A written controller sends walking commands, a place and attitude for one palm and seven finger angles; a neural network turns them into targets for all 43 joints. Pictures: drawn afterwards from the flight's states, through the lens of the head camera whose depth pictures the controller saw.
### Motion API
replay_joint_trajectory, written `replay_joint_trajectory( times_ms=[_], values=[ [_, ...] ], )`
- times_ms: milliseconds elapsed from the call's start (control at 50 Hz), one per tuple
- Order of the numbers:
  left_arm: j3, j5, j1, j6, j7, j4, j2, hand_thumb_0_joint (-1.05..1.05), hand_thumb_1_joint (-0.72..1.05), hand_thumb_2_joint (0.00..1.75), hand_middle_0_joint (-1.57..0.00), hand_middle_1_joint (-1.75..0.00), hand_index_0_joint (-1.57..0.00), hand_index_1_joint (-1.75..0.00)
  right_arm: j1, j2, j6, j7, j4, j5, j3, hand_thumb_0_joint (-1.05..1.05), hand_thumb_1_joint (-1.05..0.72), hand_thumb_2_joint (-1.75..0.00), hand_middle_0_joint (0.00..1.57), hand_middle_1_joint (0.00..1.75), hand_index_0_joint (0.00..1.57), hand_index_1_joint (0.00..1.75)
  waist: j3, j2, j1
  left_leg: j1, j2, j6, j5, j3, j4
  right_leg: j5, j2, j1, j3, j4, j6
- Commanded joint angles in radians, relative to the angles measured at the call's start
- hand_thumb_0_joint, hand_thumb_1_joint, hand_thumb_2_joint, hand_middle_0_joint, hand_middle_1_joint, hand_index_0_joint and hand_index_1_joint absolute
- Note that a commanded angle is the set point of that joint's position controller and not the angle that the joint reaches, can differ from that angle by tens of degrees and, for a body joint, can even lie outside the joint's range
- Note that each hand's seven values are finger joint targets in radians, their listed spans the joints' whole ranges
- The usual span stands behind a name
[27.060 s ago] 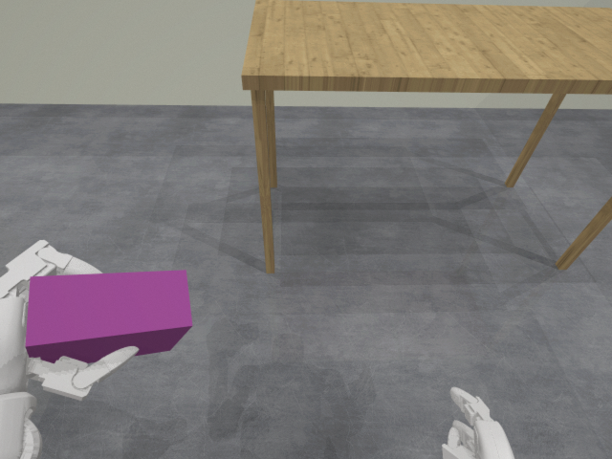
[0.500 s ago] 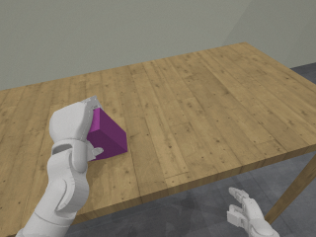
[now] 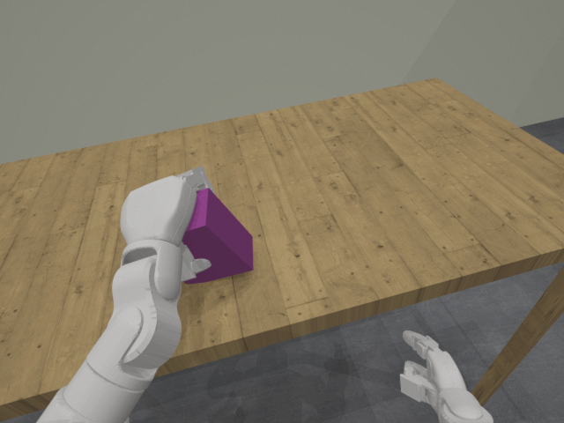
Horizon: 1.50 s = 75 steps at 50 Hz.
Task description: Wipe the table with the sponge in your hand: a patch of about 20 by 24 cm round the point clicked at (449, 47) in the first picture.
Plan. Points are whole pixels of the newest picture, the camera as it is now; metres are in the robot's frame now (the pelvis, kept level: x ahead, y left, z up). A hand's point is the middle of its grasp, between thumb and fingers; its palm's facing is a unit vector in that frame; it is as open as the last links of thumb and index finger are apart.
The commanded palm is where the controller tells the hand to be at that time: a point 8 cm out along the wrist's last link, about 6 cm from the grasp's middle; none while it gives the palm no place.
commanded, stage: slide across to the third lane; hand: left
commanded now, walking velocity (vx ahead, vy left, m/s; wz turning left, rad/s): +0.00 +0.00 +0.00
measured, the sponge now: (206, 248) +0.31 +0.16 +0.12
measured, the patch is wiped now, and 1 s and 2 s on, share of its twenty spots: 0.60 0.75 0.90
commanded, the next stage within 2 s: wipe forward along the third lane in 0.30 s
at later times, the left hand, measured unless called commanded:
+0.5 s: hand (232, 224) +0.31 +0.11 +0.18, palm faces +0.18 -0.27 -0.95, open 10.0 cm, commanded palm +0.28 +0.13 +0.23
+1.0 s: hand (230, 200) +0.36 +0.14 +0.17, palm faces +0.11 -0.14 -0.98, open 10.0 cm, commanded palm +0.34 +0.16 +0.21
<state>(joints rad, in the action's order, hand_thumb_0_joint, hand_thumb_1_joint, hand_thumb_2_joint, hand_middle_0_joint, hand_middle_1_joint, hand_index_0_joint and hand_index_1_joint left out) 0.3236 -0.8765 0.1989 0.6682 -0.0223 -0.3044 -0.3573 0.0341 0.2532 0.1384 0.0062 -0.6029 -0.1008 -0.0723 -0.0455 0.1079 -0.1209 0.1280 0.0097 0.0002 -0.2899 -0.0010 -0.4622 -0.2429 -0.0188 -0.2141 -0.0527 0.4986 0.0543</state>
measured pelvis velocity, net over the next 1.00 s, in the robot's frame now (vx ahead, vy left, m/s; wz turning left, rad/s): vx -0.02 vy -0.02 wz -0.03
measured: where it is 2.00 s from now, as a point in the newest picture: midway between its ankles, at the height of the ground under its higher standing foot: outside the picture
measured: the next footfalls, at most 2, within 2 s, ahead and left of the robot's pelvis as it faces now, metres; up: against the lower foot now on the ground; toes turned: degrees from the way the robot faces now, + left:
none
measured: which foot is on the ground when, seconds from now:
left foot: down 0.00-1.00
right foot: down 0.00-1.00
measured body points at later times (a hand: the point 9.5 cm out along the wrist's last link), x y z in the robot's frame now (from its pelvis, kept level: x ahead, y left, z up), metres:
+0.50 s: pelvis -0.02 -0.02 +0.00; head -0.06 -0.07 +0.45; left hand +0.29 +0.13 +0.23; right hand +0.23 -0.22 -0.07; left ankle -0.02 +0.12 -0.74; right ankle +0.02 -0.08 -0.74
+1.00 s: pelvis -0.02 -0.02 +0.00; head -0.05 -0.07 +0.45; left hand +0.35 +0.14 +0.22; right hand +0.19 -0.25 -0.09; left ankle -0.02 +0.12 -0.74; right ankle +0.02 -0.08 -0.74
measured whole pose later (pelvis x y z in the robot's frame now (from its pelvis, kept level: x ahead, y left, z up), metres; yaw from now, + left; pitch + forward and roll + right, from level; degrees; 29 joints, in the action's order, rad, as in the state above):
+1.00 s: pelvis -0.02 -0.02 +0.00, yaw -2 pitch -2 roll +1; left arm 0.34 -0.88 0.57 0.66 -0.06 0.27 -0.32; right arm 0.06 0.28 0.14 -0.05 -0.67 -0.09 -0.06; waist -0.06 0.09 -0.04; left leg 0.14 -0.02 -0.02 -0.23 0.02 -0.40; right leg -0.18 -0.05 -0.24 -0.03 0.45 0.08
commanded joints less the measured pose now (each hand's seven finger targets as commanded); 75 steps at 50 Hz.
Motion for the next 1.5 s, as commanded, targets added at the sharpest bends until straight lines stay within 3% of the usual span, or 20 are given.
replay_joint_trajectory(
  times_ms=[0,60,120,240,320,360,420,460,520,580,620,700,720,760,820,860,1020,1160,1340,1480],
  values=[
    [-0.020,0.030,0.246,-0.033,-0.006,-0.142,-0.038,0.00,0.10,1.30,-1.20,-1.60,-1.20,-1.60,-0.255,0.071,-0.053,0.005,0.197,0.006,0.029,0.00,-0.90,-0.90,0.20,0.30,0.20,0.30,-0.172,-0.159,0.022,0.044,0.000,0.041,0.262,0.003,0.067,0.213,0.007,0.165,0.070,-0.077,0.010],
    [-0.043,0.033,0.314,-0.029,0.000,-0.079,-0.063,0.00,0.10,1.30,-1.20,-1.60,-1.20,-1.60,-0.256,0.067,-0.053,0.001,0.188,0.003,0.021,0.00,-0.90,-0.90,0.20,0.30,0.20,0.30,-0.133,-0.184,0.033,0.061,-0.007,0.038,0.220,0.005,0.079,0.140,0.008,0.136,0.077,-0.096,0.009],
    [-0.067,0.041,0.374,-0.034,0.003,-0.136,-0.094,0.00,0.10,1.30,-1.20,-1.60,-1.20,-1.60,-0.284,0.061,-0.053,-0.002,0.207,0.001,0.020,0.00,-0.90,-0.90,0.20,0.30,0.20,0.30,-0.173,-0.131,0.023,0.043,-0.002,0.041,0.212,0.010,0.084,0.122,0.007,0.158,0.103,-0.101,0.014],
    [-0.030,0.045,0.427,-0.036,0.004,-0.076,-0.058,0.00,0.10,1.30,-1.20,-1.60,-1.20,-1.60,-0.268,0.056,-0.060,0.000,0.200,0.006,0.022,0.00,-0.90,-0.90,0.20,0.30,0.20,0.30,-0.175,-0.150,0.029,0.050,0.006,0.042,0.211,0.025,0.082,0.102,0.017,0.169,0.106,-0.119,0.009],
    [-0.069,0.046,0.438,-0.041,0.007,-0.071,-0.098,0.00,0.10,1.30,-1.20,-1.60,-1.20,-1.60,-0.281,0.060,-0.056,-0.002,0.199,0.002,0.026,0.00,-0.90,-0.90,0.20,0.30,0.20,0.30,-0.185,-0.158,0.030,0.046,0.006,0.040,0.194,0.026,0.085,0.072,0.018,0.175,0.141,-0.139,0.009],
    [-0.022,0.048,0.434,-0.042,0.008,-0.029,-0.047,0.00,0.10,1.30,-1.20,-1.60,-1.20,-1.60,-0.268,0.057,-0.059,0.001,0.189,0.005,0.029,0.00,-0.90,-0.90,0.20,0.30,0.20,0.30,-0.165,-0.168,0.035,0.050,0.007,0.039,0.195,0.030,0.084,0.067,0.023,0.163,0.121,-0.146,0.004],
    [-0.085,0.039,0.506,-0.046,0.015,0.002,-0.121,0.00,0.10,1.30,-1.20,-1.60,-1.20,-1.60,-0.278,0.064,-0.057,-0.012,0.187,0.001,0.029,0.00,-0.90,-0.90,0.20,0.30,0.20,0.30,-0.151,-0.154,0.040,0.053,0.010,0.040,0.138,0.033,0.090,-0.031,0.023,0.138,0.159,-0.175,0.009],
    [-0.051,0.030,0.516,-0.046,0.015,0.073,-0.082,0.00,0.10,1.30,-1.20,-1.60,-1.20,-1.60,-0.255,0.064,-0.061,-0.018,0.172,0.005,0.031,0.00,-0.90,-0.90,0.20,0.30,0.20,0.30,-0.158,-0.176,0.045,0.059,0.012,0.038,0.152,0.036,0.091,-0.013,0.026,0.148,0.139,-0.172,0.005],
    [-0.132,0.026,0.539,-0.044,0.019,0.129,-0.169,0.00,0.10,1.30,-1.20,-1.60,-1.20,-1.60,-0.262,0.074,-0.056,-0.032,0.170,0.006,0.030,0.00,-0.90,-0.90,0.20,0.30,0.20,0.30,-0.147,-0.174,0.040,0.073,0.012,0.037,0.118,0.035,0.096,-0.069,0.030,0.143,0.172,-0.193,0.006],
    [-0.092,0.012,0.539,-0.039,0.015,0.215,-0.120,0.00,0.10,1.30,-1.20,-1.60,-1.20,-1.60,-0.246,0.076,-0.052,-0.038,0.151,0.011,0.034,0.00,-0.90,-0.90,0.20,0.30,0.20,0.30,-0.148,-0.161,0.042,0.080,0.014,0.032,0.125,0.040,0.100,-0.053,0.032,0.147,0.157,-0.192,0.006],
    [-0.137,0.009,0.548,-0.037,0.015,0.232,-0.172,0.00,0.10,1.30,-1.20,-1.60,-1.20,-1.60,-0.253,0.083,-0.052,-0.042,0.158,0.009,0.032,0.00,-0.90,-0.90,0.20,0.30,0.20,0.30,-0.160,-0.173,0.038,0.089,0.014,0.033,0.117,0.037,0.100,-0.068,0.033,0.158,0.172,-0.193,0.006],
    [-0.098,-0.005,0.580,-0.024,0.007,0.320,-0.136,0.00,0.10,1.30,-1.20,-1.60,-1.20,-1.60,-0.240,0.089,-0.049,-0.049,0.142,0.011,0.035,0.00,-0.90,-0.90,0.20,0.30,0.20,0.30,-0.157,-0.174,0.045,0.102,0.015,0.032,0.117,0.041,0.099,-0.056,0.037,0.153,0.157,-0.192,0.000],
    [-0.138,-0.011,0.595,-0.025,0.009,0.324,-0.183,0.00,0.10,1.30,-1.20,-1.60,-1.20,-1.60,-0.240,0.093,-0.050,-0.051,0.145,0.010,0.034,0.00,-0.90,-0.90,0.20,0.30,0.20,0.30,-0.168,-0.180,0.045,0.106,0.015,0.032,0.111,0.035,0.099,-0.069,0.036,0.158,0.174,-0.193,0.004],
    [-0.099,-0.016,0.597,-0.018,0.005,0.377,-0.143,0.00,0.10,1.30,-1.20,-1.60,-1.20,-1.60,-0.233,0.092,-0.053,-0.056,0.138,0.011,0.035,0.00,-0.90,-0.90,0.20,0.30,0.20,0.30,-0.155,-0.194,0.050,0.114,0.014,0.034,0.113,0.041,0.096,-0.062,0.041,0.153,0.162,-0.194,-0.002],
    [-0.136,-0.024,0.607,-0.014,0.001,0.409,-0.183,0.00,0.10,1.30,-1.20,-1.60,-1.20,-1.60,-0.229,0.100,-0.050,-0.059,0.133,0.010,0.038,0.00,-0.90,-0.90,0.20,0.30,0.20,0.30,-0.175,-0.196,0.045,0.114,0.016,0.033,0.108,0.035,0.100,-0.069,0.037,0.155,0.167,-0.193,0.000],
    [-0.091,-0.027,0.621,-0.007,-0.003,0.458,-0.136,0.00,0.10,1.30,-1.20,-1.60,-1.20,-1.60,-0.221,0.101,-0.052,-0.062,0.125,0.010,0.037,0.00,-0.90,-0.90,0.20,0.30,0.20,0.30,-0.158,-0.205,0.055,0.122,0.014,0.035,0.111,0.041,0.099,-0.052,0.039,0.145,0.153,-0.190,-0.005],
    [-0.116,-0.060,0.714,0.002,-0.011,0.626,-0.177,0.00,0.10,1.30,-1.20,-1.60,-1.20,-1.60,-0.192,0.112,-0.058,-0.069,0.092,0.012,0.038,0.00,-0.90,-0.90,0.20,0.30,0.20,0.30,-0.188,-0.215,0.056,0.140,0.018,0.034,0.118,0.038,0.106,-0.016,0.033,0.152,0.145,-0.178,-0.005],
    [-0.074,-0.073,0.771,0.017,-0.024,0.775,-0.145,0.00,0.10,1.30,-1.20,-1.60,-1.20,-1.60,-0.179,0.119,-0.059,-0.070,0.066,0.011,0.034,0.00,-0.90,-0.90,0.20,0.30,0.20,0.30,-0.167,-0.231,0.076,0.161,0.015,0.035,0.098,0.048,0.106,-0.024,0.038,0.125,0.135,-0.185,-0.017],
    [-0.066,-0.080,0.811,-0.037,-0.036,0.879,-0.117,0.00,0.10,1.30,-1.20,-1.60,-1.20,-1.60,-0.129,0.121,-0.057,-0.075,0.064,0.015,0.035,0.00,-0.90,-0.90,0.20,0.30,0.20,0.30,-0.187,-0.257,0.089,0.179,0.015,0.039,0.120,0.044,0.105,0.073,0.032,0.129,0.109,-0.156,-0.020],
    [-0.073,-0.091,0.876,-0.076,-0.020,0.929,-0.123,0.00,0.10,1.30,-1.20,-1.60,-1.20,-1.60,-0.095,0.121,-0.052,-0.080,0.054,0.015,0.038,0.00,-0.90,-0.90,0.20,0.30,0.20,0.30,-0.207,-0.206,0.092,0.174,0.014,0.036,0.139,0.042,0.111,0.105,0.029,0.124,0.094,-0.146,-0.010]
  ],
)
